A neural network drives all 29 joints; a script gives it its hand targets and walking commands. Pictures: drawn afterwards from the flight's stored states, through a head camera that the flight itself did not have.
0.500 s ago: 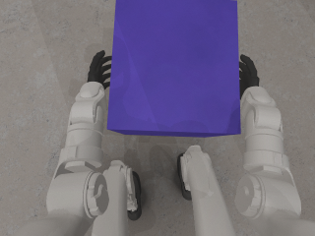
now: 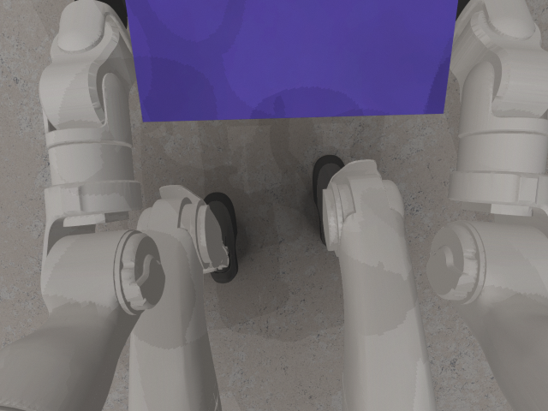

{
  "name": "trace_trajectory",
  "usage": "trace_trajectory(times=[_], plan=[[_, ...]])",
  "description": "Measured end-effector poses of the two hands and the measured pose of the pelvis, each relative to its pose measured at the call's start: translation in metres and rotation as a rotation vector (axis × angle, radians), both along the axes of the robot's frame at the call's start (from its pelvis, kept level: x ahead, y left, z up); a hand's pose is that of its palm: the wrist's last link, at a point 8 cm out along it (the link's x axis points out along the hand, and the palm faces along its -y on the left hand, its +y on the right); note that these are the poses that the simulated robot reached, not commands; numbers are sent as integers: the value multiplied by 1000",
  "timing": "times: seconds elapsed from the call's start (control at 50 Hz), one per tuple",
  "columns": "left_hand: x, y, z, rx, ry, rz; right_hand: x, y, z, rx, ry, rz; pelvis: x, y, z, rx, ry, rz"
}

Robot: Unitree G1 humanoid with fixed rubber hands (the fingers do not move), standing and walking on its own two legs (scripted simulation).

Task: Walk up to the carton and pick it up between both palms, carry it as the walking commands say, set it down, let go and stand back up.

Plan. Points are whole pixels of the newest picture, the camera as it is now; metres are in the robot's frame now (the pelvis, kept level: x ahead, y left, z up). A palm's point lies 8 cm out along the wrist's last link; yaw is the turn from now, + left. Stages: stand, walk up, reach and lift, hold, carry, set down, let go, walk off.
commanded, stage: set down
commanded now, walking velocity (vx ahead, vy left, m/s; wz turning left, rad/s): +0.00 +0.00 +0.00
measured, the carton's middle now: out of the picture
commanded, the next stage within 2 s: none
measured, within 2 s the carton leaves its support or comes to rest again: rests again in 1.38 s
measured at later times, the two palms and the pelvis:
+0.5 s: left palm out of the picture +0.58 +0.11 -0.20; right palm out of the picture +0.53 -0.24 -0.21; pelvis +0.02 +0.01 -0.05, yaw +1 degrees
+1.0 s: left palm out of the picture +0.60 +0.11 -0.26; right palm out of the picture +0.56 -0.25 -0.26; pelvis +0.03 +0.00 -0.10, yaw +2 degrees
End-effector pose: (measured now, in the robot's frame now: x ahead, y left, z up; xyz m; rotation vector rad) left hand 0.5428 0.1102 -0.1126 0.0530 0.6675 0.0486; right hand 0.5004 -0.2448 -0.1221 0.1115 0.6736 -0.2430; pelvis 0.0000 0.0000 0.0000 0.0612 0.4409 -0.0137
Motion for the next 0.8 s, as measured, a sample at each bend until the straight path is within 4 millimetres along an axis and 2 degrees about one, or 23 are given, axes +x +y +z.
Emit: trace_trajectory(times=[0.12, 0.24, 0.3, 0.36, 0.48, 0.56, 0.64, 0.8], plan=[[14, 0, 3, 2, 29, 2, 12, 1, -2, 19, 27, -11, -11, 0, -13, -4, -33, -9], [39, -2, 3, 4, 8, -25, 29, -1, -4, -10, 8, -12, -9, 3, -28, -21, -30, 6], [47, -3, -9, 22, 4, -41, 38, -2, -16, -18, 7, -3, -3, 5, -34, -26, -8, 11], [50, -2, -30, 24, 15, -43, 41, -1, -35, -30, 17, 8, 4, 7, -39, -27, 23, 17], [38, 0, -82, 24, 54, -39, 35, 1, -79, -55, 57, 37, 20, 8, -51, -25, 69, 33], [31, -1, -106, 11, 71, -31, 30, -1, -97, -48, 72, 26, 26, 7, -62, -25, 77, 34], [39, -3, -109, 17, 66, -35, 35, -3, -103, -40, 66, 14, 28, 6, -71, -26, 69, 34], [63, -8, -111, 5, 32, -26, 59, -8, -106, -54, 31, 18, 26, 4, -88, -30, 64, 38]])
